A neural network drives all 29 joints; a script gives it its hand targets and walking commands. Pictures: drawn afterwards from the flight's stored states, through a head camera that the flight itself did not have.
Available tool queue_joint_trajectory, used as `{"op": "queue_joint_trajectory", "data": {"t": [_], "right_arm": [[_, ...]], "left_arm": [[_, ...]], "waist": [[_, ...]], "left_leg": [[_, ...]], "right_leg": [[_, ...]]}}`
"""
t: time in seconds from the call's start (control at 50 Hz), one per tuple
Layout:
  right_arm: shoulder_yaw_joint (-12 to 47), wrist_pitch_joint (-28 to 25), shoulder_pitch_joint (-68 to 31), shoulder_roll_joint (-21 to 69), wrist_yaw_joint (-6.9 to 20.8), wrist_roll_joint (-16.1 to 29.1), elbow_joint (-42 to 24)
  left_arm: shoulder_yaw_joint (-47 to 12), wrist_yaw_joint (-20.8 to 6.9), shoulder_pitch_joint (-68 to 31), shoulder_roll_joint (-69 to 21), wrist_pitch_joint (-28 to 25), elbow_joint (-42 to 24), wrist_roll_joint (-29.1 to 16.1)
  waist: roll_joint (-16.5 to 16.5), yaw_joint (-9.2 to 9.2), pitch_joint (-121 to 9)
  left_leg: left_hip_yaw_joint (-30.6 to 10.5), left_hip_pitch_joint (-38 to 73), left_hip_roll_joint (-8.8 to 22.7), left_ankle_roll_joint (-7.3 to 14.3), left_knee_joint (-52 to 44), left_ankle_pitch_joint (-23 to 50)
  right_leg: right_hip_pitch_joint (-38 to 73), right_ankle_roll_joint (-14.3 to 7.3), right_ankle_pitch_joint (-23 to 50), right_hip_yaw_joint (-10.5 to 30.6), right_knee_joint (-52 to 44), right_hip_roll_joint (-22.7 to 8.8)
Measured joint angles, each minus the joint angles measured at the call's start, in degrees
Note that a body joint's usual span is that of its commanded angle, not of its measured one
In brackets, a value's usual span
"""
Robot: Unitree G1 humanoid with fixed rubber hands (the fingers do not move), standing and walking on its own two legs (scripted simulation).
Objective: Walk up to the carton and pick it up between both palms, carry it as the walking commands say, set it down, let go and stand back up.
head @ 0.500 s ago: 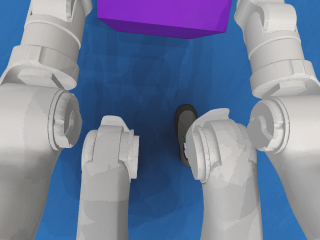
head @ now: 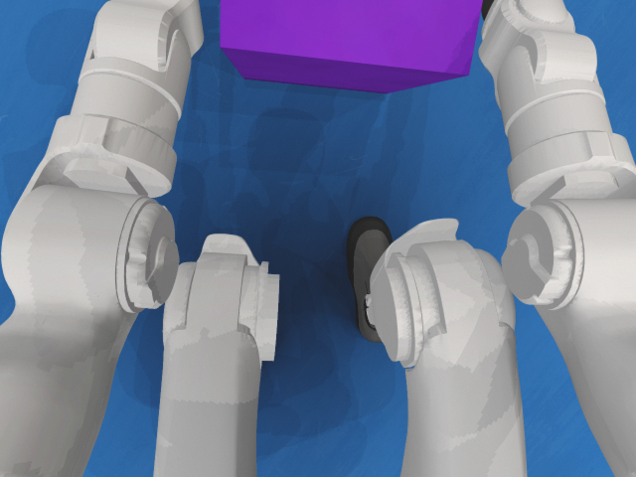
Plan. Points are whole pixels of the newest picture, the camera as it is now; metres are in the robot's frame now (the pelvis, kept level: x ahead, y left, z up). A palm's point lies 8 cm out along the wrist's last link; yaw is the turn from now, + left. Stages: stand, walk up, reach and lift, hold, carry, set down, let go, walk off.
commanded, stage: set down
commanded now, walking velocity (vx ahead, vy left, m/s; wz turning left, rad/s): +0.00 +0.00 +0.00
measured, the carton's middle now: out of the picture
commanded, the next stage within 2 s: none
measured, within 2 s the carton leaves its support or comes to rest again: neither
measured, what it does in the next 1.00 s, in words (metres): stands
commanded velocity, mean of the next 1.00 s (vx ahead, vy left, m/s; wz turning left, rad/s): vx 0.00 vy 0.00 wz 0.00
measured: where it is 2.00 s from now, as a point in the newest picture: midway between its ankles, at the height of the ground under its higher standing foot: (307, 323)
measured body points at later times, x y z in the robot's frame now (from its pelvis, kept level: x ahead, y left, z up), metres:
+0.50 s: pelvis +0.01 +0.00 +0.00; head +0.37 +0.00 +0.25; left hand +0.57 +0.09 -0.18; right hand +0.54 -0.21 -0.17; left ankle +0.09 +0.09 -0.33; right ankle +0.15 -0.13 -0.33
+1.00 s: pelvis +0.01 -0.01 +0.01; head +0.38 +0.00 +0.25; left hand +0.57 +0.10 -0.18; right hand +0.54 -0.21 -0.17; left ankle +0.09 +0.09 -0.33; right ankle +0.15 -0.13 -0.33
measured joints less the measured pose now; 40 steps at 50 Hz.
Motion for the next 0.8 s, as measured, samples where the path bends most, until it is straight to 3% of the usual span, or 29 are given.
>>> {"op": "queue_joint_trajectory", "data": {"t": [0.28, 0.62, 0.8], "right_arm": [[-2.1, -1.5, 4.2, 1.9, 1.2, -2.0, 1.4], [-3.5, -3.3, 2.2, 1.8, 1.1, -2.8, 3.9], [-6.1, -4.7, 1.2, 1.8, 2.1, -4.2, 5.1]], "left_arm": [[0.9, -2.1, 3.9, -0.7, -0.9, 2.1, 1.6], [2.1, -2.6, 2.7, -0.6, -2.1, 2.5, 2.5], [-0.9, -2.6, 2.0, 0.5, -2.5, 2.7, 1.0]], "waist": [[0.1, 0.1, -7.9], [-0.6, 0.18, -5.0], [-0.7, -0.16, -3.8]], "left_leg": [[-0.4, -3.2, -0.1, -0.7, -0.8, -1.4], [-0.1, -2.0, 0.2, -0.4, 0.1, -1.1], [0.4, -1.5, 0.2, -0.3, -0.3, -0.7]], "right_leg": [[-3.9, -0.9, -1.4, -0.3, 0.0, -0.2], [-2.6, -0.4, -0.8, -0.1, 0.5, 0.1], [-1.9, -0.1, -0.7, 0.4, 0.3, 0.1]]}}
